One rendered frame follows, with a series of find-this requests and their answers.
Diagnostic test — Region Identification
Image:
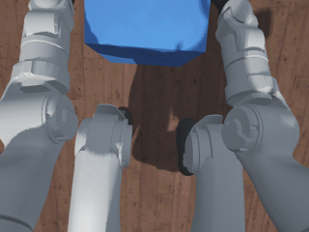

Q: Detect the carton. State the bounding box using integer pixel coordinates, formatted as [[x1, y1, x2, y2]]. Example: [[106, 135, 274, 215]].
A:
[[84, 0, 211, 67]]

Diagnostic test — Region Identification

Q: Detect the robot right hand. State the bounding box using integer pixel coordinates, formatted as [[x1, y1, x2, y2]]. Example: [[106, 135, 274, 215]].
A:
[[211, 0, 229, 15]]

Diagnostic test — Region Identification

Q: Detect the left robot upper arm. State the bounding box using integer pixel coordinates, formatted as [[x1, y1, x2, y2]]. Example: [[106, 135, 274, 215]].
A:
[[0, 91, 78, 232]]

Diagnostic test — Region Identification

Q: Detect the right robot forearm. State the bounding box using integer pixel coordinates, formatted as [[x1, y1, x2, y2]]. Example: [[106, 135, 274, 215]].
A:
[[215, 0, 293, 113]]

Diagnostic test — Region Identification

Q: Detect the robot right shin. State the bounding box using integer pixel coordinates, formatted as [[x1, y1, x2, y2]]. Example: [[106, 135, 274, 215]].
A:
[[183, 114, 237, 173]]

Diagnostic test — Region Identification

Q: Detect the left robot forearm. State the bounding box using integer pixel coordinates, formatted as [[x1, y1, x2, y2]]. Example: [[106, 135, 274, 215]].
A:
[[0, 0, 74, 101]]

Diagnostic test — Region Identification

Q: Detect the left robot thigh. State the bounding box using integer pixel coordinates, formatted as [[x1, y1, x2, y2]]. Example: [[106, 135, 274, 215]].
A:
[[68, 113, 132, 232]]

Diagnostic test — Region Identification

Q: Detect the right robot upper arm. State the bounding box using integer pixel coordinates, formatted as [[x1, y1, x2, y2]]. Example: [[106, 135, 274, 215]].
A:
[[221, 103, 309, 232]]

